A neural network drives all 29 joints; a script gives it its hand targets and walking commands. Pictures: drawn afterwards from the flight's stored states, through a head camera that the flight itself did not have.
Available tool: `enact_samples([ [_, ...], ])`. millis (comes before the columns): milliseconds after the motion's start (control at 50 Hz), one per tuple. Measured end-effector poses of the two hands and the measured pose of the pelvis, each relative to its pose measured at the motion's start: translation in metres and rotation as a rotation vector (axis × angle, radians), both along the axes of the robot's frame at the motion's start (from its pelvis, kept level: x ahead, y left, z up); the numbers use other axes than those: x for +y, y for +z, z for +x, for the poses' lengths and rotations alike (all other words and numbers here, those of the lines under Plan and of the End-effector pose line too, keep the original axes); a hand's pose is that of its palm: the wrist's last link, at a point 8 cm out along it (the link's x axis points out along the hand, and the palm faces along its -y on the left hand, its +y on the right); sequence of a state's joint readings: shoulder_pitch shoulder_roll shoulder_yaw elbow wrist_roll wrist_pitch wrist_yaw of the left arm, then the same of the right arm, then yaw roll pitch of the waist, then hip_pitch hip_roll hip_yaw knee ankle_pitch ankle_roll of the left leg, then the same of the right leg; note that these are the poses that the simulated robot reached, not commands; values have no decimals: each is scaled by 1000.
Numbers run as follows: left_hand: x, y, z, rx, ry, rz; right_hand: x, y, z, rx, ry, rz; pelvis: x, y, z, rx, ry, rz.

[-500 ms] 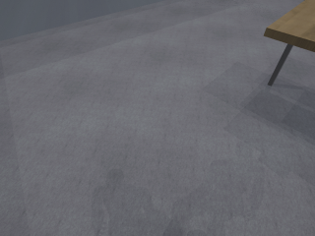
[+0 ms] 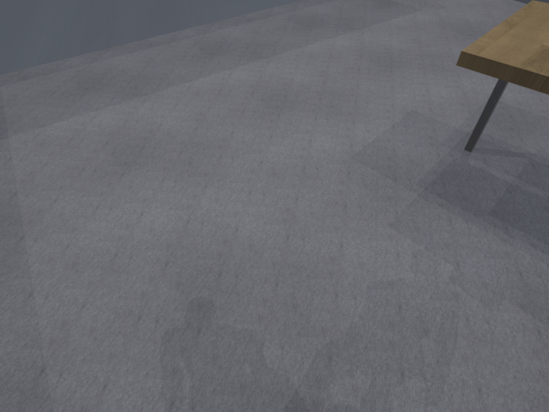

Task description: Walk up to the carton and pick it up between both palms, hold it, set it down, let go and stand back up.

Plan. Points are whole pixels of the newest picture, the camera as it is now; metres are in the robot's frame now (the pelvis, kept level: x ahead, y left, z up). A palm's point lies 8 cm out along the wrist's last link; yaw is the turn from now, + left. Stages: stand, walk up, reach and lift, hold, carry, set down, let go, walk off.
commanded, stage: stand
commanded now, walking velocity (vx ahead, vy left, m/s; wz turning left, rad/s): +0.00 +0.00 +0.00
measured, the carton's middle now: out of the picture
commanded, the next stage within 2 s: walk up in 0.30 s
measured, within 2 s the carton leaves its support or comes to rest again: neither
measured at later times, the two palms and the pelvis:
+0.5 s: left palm out of the picture -0.04 +0.19 -0.15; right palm out of the picture -0.03 -0.20 -0.15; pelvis -0.01 +0.00 +0.00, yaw -1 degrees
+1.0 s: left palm out of the picture +0.14 +0.10 -0.13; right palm out of the picture -0.03 -0.38 -0.15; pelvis +0.01 -0.12 -0.01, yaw -19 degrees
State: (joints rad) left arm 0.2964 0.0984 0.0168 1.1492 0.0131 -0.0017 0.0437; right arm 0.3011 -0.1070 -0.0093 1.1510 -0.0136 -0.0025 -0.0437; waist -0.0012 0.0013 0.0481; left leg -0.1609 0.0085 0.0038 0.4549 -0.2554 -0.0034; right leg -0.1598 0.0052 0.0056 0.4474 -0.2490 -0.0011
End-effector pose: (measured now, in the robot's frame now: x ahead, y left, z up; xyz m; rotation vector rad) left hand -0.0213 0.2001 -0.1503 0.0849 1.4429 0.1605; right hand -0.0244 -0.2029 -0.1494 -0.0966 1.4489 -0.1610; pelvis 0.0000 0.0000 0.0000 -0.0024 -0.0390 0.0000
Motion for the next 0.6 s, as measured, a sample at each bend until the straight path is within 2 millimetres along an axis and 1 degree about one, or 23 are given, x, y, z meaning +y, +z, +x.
enact_samples([
  [120,-1,-1,-5,11,2,-1,1,-1,-5,9,-1,2,0,0,-2,3,1,0],
  [480,-6,-1,-14,22,4,-6,1,-2,-8,6,4,7,-2,-1,-6,12,2,0],
  [540,-3,-4,-11,15,-14,-7,-9,-5,-6,-19,-37,-31,-2,-6,-10,26,-41,9],
  [600,8,-9,5,-11,-68,15,-24,-8,-9,-48,-82,-81,-1,-14,-16,47,-84,28],
])
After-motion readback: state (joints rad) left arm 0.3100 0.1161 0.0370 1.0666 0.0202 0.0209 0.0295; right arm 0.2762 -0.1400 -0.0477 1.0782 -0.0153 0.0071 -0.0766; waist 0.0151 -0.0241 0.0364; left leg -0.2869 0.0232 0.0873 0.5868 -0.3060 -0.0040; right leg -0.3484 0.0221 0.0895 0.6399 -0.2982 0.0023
